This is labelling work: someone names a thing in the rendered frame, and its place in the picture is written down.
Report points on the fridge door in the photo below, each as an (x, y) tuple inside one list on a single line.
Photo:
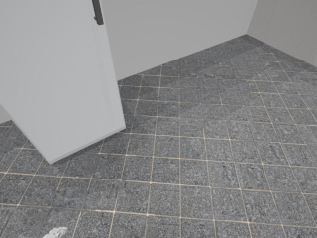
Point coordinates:
[(57, 77)]

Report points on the left robot hand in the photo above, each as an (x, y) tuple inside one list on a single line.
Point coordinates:
[(56, 232)]

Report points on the handle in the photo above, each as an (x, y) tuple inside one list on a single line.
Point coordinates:
[(98, 13)]

